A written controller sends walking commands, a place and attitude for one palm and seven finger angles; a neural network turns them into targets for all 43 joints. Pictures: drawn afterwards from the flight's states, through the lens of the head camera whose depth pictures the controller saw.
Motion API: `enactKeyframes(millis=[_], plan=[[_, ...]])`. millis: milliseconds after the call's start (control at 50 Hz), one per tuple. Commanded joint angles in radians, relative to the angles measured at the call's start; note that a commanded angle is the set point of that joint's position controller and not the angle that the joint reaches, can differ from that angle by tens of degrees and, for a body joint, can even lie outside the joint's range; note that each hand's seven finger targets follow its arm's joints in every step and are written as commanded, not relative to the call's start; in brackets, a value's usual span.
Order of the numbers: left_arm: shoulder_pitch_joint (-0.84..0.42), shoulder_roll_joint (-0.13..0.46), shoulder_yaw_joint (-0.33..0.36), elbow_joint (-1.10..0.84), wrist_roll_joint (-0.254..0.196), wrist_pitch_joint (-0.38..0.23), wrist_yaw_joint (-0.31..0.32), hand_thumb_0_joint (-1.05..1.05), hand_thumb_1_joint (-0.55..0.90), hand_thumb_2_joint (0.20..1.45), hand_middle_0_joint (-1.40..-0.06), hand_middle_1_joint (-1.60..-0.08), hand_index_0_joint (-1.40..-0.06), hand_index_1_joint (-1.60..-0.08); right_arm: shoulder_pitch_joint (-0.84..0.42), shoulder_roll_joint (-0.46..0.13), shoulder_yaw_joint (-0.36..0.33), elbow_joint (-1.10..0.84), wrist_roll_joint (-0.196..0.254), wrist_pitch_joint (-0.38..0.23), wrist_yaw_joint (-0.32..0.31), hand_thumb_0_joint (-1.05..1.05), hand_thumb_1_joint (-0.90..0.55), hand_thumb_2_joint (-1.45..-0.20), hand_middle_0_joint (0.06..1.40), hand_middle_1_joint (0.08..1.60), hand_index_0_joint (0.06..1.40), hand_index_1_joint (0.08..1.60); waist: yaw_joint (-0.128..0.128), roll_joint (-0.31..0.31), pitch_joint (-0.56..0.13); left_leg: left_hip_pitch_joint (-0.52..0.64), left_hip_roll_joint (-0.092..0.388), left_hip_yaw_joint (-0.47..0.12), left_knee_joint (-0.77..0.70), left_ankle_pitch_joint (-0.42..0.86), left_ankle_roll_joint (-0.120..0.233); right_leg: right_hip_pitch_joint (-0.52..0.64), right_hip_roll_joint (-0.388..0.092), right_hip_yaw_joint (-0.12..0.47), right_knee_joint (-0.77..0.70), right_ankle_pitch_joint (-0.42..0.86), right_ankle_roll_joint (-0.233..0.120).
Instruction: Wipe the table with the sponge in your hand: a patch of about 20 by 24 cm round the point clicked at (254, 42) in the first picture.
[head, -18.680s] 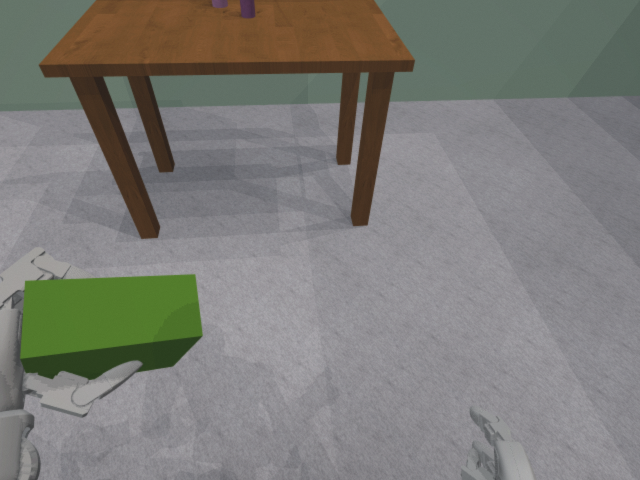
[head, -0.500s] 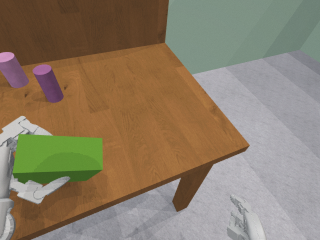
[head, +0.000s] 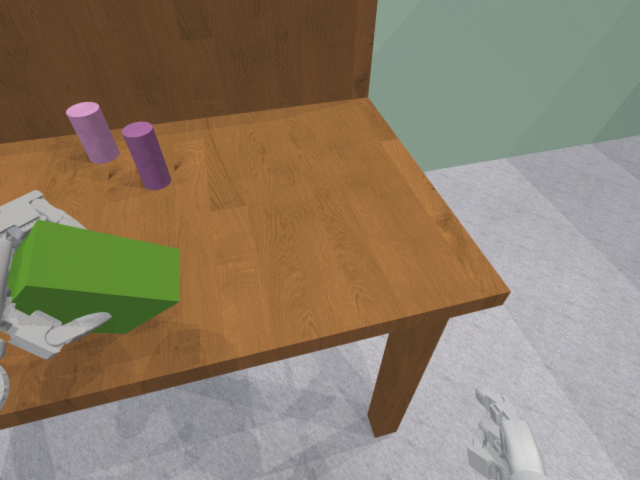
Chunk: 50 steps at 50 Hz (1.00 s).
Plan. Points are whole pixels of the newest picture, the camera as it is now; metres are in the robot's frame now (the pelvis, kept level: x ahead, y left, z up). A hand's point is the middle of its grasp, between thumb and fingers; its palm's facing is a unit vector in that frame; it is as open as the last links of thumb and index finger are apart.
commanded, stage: turn the palm down, sponge in hand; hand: left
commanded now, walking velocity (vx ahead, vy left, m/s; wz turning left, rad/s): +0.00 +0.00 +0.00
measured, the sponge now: (111, 289) +0.25 +0.27 +0.14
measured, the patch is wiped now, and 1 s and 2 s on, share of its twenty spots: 0.00 0.00 0.00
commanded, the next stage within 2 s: move the sponge above the wiping area in 1.72 s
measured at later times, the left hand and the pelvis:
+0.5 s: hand (73, 267) +0.24 +0.29 +0.18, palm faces +0.24 -0.39 -0.89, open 10.1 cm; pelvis +0.02 -0.01 +0.00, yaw -3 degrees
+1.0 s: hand (56, 269) +0.24 +0.31 +0.17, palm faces +0.15 -0.24 -0.96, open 10.1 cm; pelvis +0.00 +0.03 +0.01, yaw -2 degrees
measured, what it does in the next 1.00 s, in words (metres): stands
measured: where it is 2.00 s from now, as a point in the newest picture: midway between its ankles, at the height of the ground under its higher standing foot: outside the picture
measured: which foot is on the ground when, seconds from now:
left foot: down 0.00-1.00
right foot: down 0.00-1.00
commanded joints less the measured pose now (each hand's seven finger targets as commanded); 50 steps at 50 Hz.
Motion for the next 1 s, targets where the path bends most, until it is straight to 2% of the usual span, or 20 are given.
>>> enactKeyframes(millis=[0, 40, 80, 180, 200, 220, 260, 300, 320, 400, 480, 580, 600, 620, 660, 700, 720, 800, 900, 980], plan=[[-0.334, 0.273, 0.006, -0.033, 0.055, 0.105, -0.044, 0.0, 0.1, 1.3, -1.2, -1.6, -1.2, -1.6, -0.164, -0.126, -0.02, -0.159, 0.032, -0.034, -0.053, 0.0, -0.9, -0.9, 0.2, 0.3, 0.2, 0.3, -0.079, 0.141, -0.083, 0.037, -0.024, 0.063, -0.107, -0.128, 0.033, -0.064, -0.053, 0.134, -0.2, -0.17, 0.046], [-0.36, 0.274, -0.054, -0.093, 0.088, 0.142, -0.1, 0.0, 0.1, 1.3, -1.2, -1.6, -1.2, -1.6, -0.172, -0.121, -0.019, -0.187, 0.033, -0.03, -0.068, 0.0, -0.9, -0.9, 0.2, 0.3, 0.2, 0.3, -0.07, 0.073, -0.114, 0.043, -0.019, 0.067, -0.094, -0.083, 0.037, -0.026, -0.07, 0.165, -0.222, -0.219, 0.052], [-0.327, 0.333, -0.021, -0.142, 0.116, 0.132, -0.133, 0.0, 0.1, 1.3, -1.2, -1.6, -1.2, -1.6, -0.182, -0.121, -0.023, -0.207, 0.027, -0.027, -0.074, 0.0, -0.9, -0.9, 0.2, 0.3, 0.2, 0.3, -0.05, 0.002, -0.14, 0.032, -0.012, 0.055, -0.069, -0.033, 0.038, 0.007, -0.085, 0.2, -0.223, -0.248, 0.055], [-0.125, 0.426, 0.202, -0.22, 0.072, 0.01, -0.117, 0.0, 0.1, 1.3, -1.2, -1.6, -1.2, -1.6, -0.14, -0.097, -0.035, -0.217, 0.014, -0.035, -0.061, 0.0, -0.9, -0.9, 0.2, 0.3, 0.2, 0.3, 0.01, -0.122, -0.203, -0.007, 0.006, 0.036, -0.009, 0.074, 0.026, 0.086, -0.111, 0.245, -0.182, -0.06, 0.077], [-0.086, 0.5, 0.298, -0.207, 0.068, 0.008, -0.089, 0.0, 0.1, 1.3, -1.2, -1.6, -1.2, -1.6, -0.154, -0.099, -0.038, -0.204, 0.024, -0.038, -0.052, 0.0, -0.9, -0.9, 0.2, 0.3, 0.2, 0.3, 0.037, -0.063, -0.201, -0.012, 0.004, 0.038, -0.008, 0.1, 0.016, 0.105, -0.106, 0.261, -0.174, -0.02, 0.066], [-0.087, 0.402, 0.225, -0.257, 0.061, 0.012, -0.069, 0.0, 0.1, 1.3, -1.2, -1.6, -1.2, -1.6, -0.143, -0.086, -0.037, -0.219, 0.025, -0.03, -0.042, 0.0, -0.9, -0.9, 0.2, 0.3, 0.2, 0.3, 0.031, -0.011, -0.216, -0.011, 0.007, 0.042, -0.015, 0.131, 0.015, 0.117, -0.111, 0.229, -0.14, 0.081, 0.062], [-0.029, 0.385, 0.232, -0.251, 0.056, 0.054, -0.023, 0.0, 0.1, 1.3, -1.2, -1.6, -1.2, -1.6, -0.098, -0.108, -0.052, -0.214, 0.029, -0.019, -0.034, 0.0, -0.9, -0.9, 0.2, 0.3, 0.2, 0.3, 0.027, 0.078, -0.205, 0.006, 0.015, 0.054, -0.021, 0.167, 0.011, 0.106, -0.104, 0.208, -0.108, 0.221, 0.062], [0.033, 0.384, 0.228, -0.162, 0.082, 0.137, 0.008, 0.0, 0.1, 1.3, -1.2, -1.6, -1.2, -1.6, -0.105, -0.129, -0.059, -0.197, 0.038, 0.002, -0.029, 0.0, -0.9, -0.9, 0.2, 0.3, 0.2, 0.3, 0.03, 0.08, -0.139, -0.011, 0.012, 0.062, -0.024, 0.179, 0.006, 0.083, -0.091, 0.216, -0.105, 0.26, 0.055], [0.017, 0.338, 0.158, -0.173, 0.094, 0.178, 0.005, 0.0, 0.1, 1.3, -1.2, -1.6, -1.2, -1.6, -0.087, -0.138, -0.06, -0.21, 0.036, 0.018, -0.031, 0.0, -0.9, -0.9, 0.2, 0.3, 0.2, 0.3, 0.013, 0.032, -0.138, -0.018, 0.024, 0.065, -0.024, 0.183, 0.009, 0.082, -0.103, 0.199, -0.097, 0.304, 0.067], [-0.038, 0.405, 0.125, -0.148, 0.16, 0.306, -0.041, 0.0, 0.1, 1.3, -1.2, -1.6, -1.2, -1.6, -0.137, -0.167, -0.053, -0.222, 0.06, 0.037, -0.056, 0.0, -0.9, -0.9, 0.2, 0.3, 0.2, 0.3, -0.008, -0.049, -0.117, -0.01, 0.016, 0.063, -0.02, 0.171, 0.029, 0.062, -0.095, 0.219, -0.104, 0.287, 0.083], [-0.128, 0.399, 0.049, -0.293, 0.221, 0.245, -0.107, 0.0, 0.1, 1.3, -1.2, -1.6, -1.2, -1.6, -0.141, -0.139, -0.04, -0.254, 0.056, 0.009, -0.078, 0.0, -0.9, -0.9, 0.2, 0.3, 0.2, 0.3, -0.03, -0.056, -0.222, 0.036, 0.001, 0.058, -0.003, 0.185, 0.048, 0.079, -0.094, 0.21, -0.102, 0.27, 0.094], [-0.142, 0.418, 0.059, -0.403, 0.321, 0.127, -0.056, 0.0, 0.1, 1.3, -1.2, -1.6, -1.2, -1.6, -0.139, -0.116, -0.041, -0.231, 0.031, -0.035, -0.088, 0.0, -0.9, -0.9, 0.2, 0.3, 0.2, 0.3, -0.011, 0.048, -0.274, 0.129, 0.002, 0.041, -0.018, 0.206, 0.047, 0.036, -0.075, 0.179, -0.116, 0.192, 0.06], [-0.137, 0.466, 0.126, -0.381, 0.345, 0.138, -0.024, 0.0, 0.1, 1.3, -1.2, -1.6, -1.2, -1.6, -0.185, -0.112, -0.034, -0.223, 0.037, -0.045, -0.082, 0.0, -0.9, -0.9, 0.2, 0.3, 0.2, 0.3, 0.01, 0.091, -0.246, 0.129, -0.005, 0.036, -0.024, 0.205, 0.038, 0.031, -0.058, 0.207, -0.125, 0.175, 0.039], [-0.174, 0.415, 0.08, -0.373, 0.366, 0.148, -0.005, 0.0, 0.1, 1.3, -1.2, -1.6, -1.2, -1.6, -0.164, -0.102, -0.03, -0.217, 0.028, -0.036, -0.075, 0.0, -0.9, -0.9, 0.2, 0.3, 0.2, 0.3, 0.003, 0.111, -0.253, 0.114, 0.001, 0.041, -0.043, 0.209, 0.035, 0.048, -0.065, 0.155, -0.117, 0.185, 0.041], [-0.184, 0.428, 0.106, -0.315, 0.391, 0.198, 0.033, 0.0, 0.1, 1.3, -1.2, -1.6, -1.2, -1.6, -0.16, -0.109, -0.033, -0.202, 0.03, -0.02, -0.065, 0.0, -0.9, -0.9, 0.2, 0.3, 0.2, 0.3, 0.016, 0.132, -0.232, 0.088, 0.009, 0.027, -0.088, 0.205, 0.021, 0.066, -0.059, 0.134, -0.114, 0.167, 0.033], [-0.208, 0.407, 0.09, -0.22, 0.397, 0.293, 0.051, 0.0, 0.1, 1.3, -1.2, -1.6, -1.2, -1.6, -0.228, -0.11, -0.024, -0.187, 0.047, 0.001, -0.053, 0.0, -0.9, -0.9, 0.2, 0.3, 0.2, 0.3, 0.033, 0.158, -0.147, 0.068, 0.011, 0.017, -0.125, 0.166, 0.007, 0.059, -0.042, 0.155, -0.139, 0.113, 0.015], [-0.246, 0.353, 0.013, -0.198, 0.396, 0.339, 0.042, 0.0, 0.1, 1.3, -1.2, -1.6, -1.2, -1.6, -0.215, -0.117, -0.023, -0.19, 0.044, 0.018, -0.048, 0.0, -0.9, -0.9, 0.2, 0.3, 0.2, 0.3, 0.021, 0.152, -0.141, 0.055, 0.025, 0.023, -0.143, 0.159, 0.004, 0.072, -0.051, 0.123, -0.141, 0.121, 0.021], [-0.259, 0.344, -0.057, -0.108, 0.429, 0.455, -0.044, 0.0, 0.1, 1.3, -1.2, -1.6, -1.2, -1.6, -0.308, -0.122, 0.011, -0.202, 0.069, 0.044, -0.045, 0.0, -0.9, -0.9, 0.2, 0.3, 0.2, 0.3, 0.022, 0.017, -0.083, 0.053, 0.017, 0.007, -0.194, 0.096, 0.014, 0.062, -0.035, 0.123, -0.178, 0.051, 0.028], [-0.372, 0.251, -0.25, -0.222, 0.517, 0.482, -0.16, 0.0, 0.1, 1.3, -1.2, -1.6, -1.2, -1.6, -0.378, -0.096, 0.034, -0.237, 0.082, 0.032, -0.048, 0.0, -0.9, -0.9, 0.2, 0.3, 0.2, 0.3, 0.0, 0.052, -0.116, 0.118, 0.018, -0.023, -0.24, 0.021, 0.032, 0.059, -0.028, 0.108, -0.181, 0.024, 0.025], [-0.453, 0.376, -0.192, -0.346, 0.649, 0.401, -0.173, 0.0, 0.1, 1.3, -1.2, -1.6, -1.2, -1.6, -0.34, -0.101, 0.025, -0.221, 0.045, 0.025, -0.049, 0.0, -0.9, -0.9, 0.2, 0.3, 0.2, 0.3, 0.018, 0.1, -0.242, 0.162, 0.019, -0.061, -0.266, 0.045, 0.043, 0.139, -0.026, 0.121, -0.156, 0.052, 0.015]])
